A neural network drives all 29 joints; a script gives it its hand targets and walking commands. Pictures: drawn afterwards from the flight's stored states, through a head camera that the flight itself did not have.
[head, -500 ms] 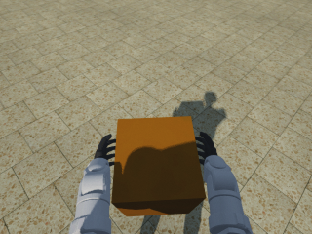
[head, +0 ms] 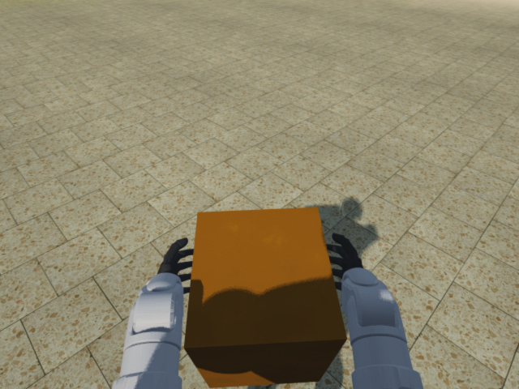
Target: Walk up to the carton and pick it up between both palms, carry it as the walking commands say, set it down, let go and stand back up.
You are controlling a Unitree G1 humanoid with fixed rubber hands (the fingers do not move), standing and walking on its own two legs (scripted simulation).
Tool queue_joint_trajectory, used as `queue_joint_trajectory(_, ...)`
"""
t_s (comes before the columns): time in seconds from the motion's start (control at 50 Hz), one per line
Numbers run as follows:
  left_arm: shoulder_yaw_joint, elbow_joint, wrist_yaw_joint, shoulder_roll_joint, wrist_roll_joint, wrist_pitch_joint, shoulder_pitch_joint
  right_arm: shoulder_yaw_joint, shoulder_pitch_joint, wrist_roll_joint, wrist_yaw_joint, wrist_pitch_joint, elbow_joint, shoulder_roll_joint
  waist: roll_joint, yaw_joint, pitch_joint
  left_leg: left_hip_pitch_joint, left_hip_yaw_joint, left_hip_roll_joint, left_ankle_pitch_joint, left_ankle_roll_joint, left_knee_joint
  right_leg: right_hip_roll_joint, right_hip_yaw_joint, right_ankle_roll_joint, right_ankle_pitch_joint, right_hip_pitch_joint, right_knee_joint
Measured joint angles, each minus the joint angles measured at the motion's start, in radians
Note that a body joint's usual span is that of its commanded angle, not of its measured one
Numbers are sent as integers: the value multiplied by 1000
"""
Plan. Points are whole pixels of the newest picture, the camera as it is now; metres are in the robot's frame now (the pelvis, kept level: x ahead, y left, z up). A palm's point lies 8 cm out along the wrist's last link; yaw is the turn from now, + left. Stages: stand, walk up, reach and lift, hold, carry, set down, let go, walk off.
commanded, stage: reach and lift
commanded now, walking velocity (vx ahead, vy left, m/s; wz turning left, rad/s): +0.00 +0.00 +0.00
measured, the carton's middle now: (261, 301) +0.30 -0.01 -0.02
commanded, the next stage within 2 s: hold in 0.96 s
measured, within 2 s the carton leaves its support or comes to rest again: neither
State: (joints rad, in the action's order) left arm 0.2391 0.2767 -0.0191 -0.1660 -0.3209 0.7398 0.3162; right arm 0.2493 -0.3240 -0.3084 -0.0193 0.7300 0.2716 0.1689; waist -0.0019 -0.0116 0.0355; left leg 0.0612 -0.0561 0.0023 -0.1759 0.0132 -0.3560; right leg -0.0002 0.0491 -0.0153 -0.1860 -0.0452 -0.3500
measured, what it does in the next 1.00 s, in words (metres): stands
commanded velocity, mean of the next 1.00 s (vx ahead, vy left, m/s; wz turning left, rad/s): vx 0.00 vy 0.00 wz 0.00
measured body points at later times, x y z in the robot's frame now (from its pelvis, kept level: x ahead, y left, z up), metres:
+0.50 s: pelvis +0.00 +0.00 +0.00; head -0.03 +0.00 +0.45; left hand +0.31 +0.15 +0.04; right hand +0.31 -0.15 +0.04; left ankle +0.02 +0.13 -0.75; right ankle +0.01 -0.13 -0.75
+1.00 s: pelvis +0.00 +0.00 +0.00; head -0.04 +0.00 +0.45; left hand +0.29 +0.14 +0.04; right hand +0.29 -0.15 +0.04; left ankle +0.02 +0.13 -0.75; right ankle +0.01 -0.13 -0.75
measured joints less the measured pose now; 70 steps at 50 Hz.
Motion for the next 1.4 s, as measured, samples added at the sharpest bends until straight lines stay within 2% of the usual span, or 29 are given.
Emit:
queue_joint_trajectory(0.4, -11, -20, 6, 2, 9, 20, -9, -12, 7, 3, 1, 16, -15, -2, 0, 9, 4, 8, 3, 3, 5, -1, -1, 2, 4, -3, 2, -12, -7)
queue_joint_trajectory(0.94, -57, -55, 11, 15, 28, 42, -58, -54, 61, 24, 6, 41, -57, -16, -2, 1, -6, -5, 2, 2, 9, -1, 8, 1, 6, -2, 7, 2, 4)
queue_joint_trajectory(1.4, -48, -46, 12, 11, 21, 41, -42, -47, 51, 18, 6, 41, -50, -14, -2, 1, 6, 3, -1, 4, 5, -1, -14, 1, 4, -2, 4, -4, -16)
